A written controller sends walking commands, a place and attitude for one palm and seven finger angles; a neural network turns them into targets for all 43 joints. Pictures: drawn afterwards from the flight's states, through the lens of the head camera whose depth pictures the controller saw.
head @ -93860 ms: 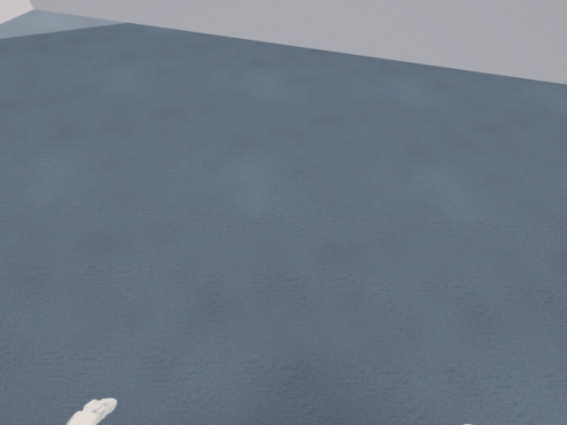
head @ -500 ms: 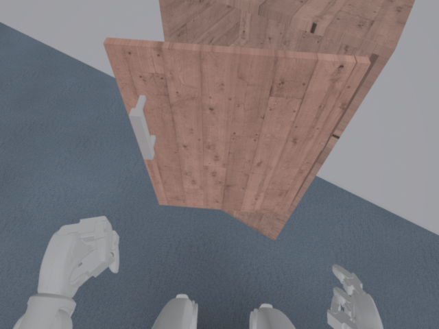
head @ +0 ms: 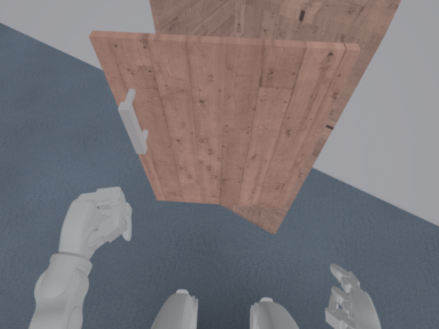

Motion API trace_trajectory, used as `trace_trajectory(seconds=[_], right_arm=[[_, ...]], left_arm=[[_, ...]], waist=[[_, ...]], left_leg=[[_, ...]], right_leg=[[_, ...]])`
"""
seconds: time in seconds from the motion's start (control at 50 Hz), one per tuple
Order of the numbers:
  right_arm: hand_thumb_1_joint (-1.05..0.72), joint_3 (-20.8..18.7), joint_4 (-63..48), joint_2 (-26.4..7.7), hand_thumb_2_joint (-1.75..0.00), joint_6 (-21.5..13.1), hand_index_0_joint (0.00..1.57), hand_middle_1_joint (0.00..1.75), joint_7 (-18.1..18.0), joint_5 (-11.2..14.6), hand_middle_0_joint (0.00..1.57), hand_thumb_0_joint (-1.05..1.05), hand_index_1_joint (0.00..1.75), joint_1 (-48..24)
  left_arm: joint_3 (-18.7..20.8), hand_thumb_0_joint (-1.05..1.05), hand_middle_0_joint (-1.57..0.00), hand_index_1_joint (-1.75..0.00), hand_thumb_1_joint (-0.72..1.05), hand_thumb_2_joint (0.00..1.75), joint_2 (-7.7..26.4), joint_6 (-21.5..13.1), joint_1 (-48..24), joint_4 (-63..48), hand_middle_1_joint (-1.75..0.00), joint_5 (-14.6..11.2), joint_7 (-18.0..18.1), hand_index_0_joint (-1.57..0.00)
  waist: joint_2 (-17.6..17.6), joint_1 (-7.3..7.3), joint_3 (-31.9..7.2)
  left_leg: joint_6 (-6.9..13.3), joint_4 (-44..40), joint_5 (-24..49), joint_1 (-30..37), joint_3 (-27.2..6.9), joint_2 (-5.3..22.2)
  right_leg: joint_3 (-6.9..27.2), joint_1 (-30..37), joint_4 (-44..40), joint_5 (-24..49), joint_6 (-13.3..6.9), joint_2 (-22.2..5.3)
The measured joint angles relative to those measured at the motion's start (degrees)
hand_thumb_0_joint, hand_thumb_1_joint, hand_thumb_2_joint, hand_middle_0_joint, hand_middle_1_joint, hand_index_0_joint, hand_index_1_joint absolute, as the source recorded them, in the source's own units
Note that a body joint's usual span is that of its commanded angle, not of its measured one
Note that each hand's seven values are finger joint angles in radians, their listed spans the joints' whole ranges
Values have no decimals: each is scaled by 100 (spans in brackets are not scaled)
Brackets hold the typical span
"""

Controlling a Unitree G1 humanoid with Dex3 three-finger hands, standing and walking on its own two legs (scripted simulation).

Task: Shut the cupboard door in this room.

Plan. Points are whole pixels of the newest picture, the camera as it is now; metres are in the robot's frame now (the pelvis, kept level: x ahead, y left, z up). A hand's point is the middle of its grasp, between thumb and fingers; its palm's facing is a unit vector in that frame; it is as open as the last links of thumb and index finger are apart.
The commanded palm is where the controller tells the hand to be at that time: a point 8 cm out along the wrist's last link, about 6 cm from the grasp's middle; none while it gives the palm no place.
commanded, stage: bring the fist close to the handle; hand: left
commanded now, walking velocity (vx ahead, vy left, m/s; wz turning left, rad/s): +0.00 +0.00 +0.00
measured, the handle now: (136, 123) +0.50 +0.20 +0.05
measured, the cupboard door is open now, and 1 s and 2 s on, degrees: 28 28 18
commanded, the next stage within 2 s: push the door shut along its arc in 1.10 s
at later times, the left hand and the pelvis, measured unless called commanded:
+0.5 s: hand (138, 179) +0.35 +0.16 +0.06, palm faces -0.04 -1.00 -0.02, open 3.1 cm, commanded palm +0.34 +0.22 +0.06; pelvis +0.00 +0.01 +0.01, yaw -1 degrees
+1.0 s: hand (147, 166) +0.39 +0.16 +0.06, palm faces -0.02 -1.00 -0.03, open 3.1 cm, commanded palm +0.36 +0.21 +0.06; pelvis +0.00 +0.01 +0.02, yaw -1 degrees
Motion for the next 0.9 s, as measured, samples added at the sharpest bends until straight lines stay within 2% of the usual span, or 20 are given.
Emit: trace_trajectory(seconds=[0.08,0.2,0.34,0.5,0.68,0.82,0.9], right_arm=[[-91,-13,25,11,-90,49,20,30,5,-11,21,1,30,98],[-91,-60,122,-14,-90,128,20,30,85,-30,21,1,30,243],[-91,-94,213,-63,-90,209,20,30,112,-32,21,1,30,208],[-91,-91,345,2,-90,233,20,30,153,-89,21,1,30,63],[-91,-49,370,39,-90,425,20,30,222,-74,21,1,30,143],[-91,-94,481,31,-90,494,20,30,267,-128,21,1,30,259],[-91,-137,487,-3,-90,600,20,30,305,-117,21,1,30,354]], left_arm=[[34,2,-130,-150,90,90,9,135,-232,182,-150,43,125,-130],[189,1,-129,-150,90,89,-44,-115,-532,519,-150,57,364,-130],[-31,1,-129,-150,90,90,-120,-150,-935,1051,-150,206,331,-130],[-57,2,-130,-150,90,90,-200,-395,-1738,1490,-150,446,697,-130],[-19,1,-130,-150,90,90,-202,-193,-2550,2466,-150,560,802,-130],[177,2,-130,-150,90,90,-208,-542,-2912,2829,-150,655,934,-130],[228,1,-129,-150,90,90,-160,-586,-2838,2910,-150,668,864,-130]], waist=[[-14,-76,1],[-38,-100,-44],[-49,-113,28],[-88,-148,53],[-36,-196,39],[-84,-269,34],[-70,-281,16]], left_leg=[[12,-166,40,135,72,9],[39,-337,76,274,140,-14],[85,-369,102,257,167,-50],[109,-341,126,151,200,-61],[126,-472,198,191,255,-67],[105,-467,214,113,288,-39],[96,-516,221,163,314,-25]], right_leg=[[72,95,-141,58,18,13],[140,203,-282,96,54,-4],[167,188,-316,127,96,-38],[201,72,-284,161,120,-51],[256,79,-385,236,139,-52],[291,-34,-350,253,116,-26],[318,-8,-378,261,107,-10]])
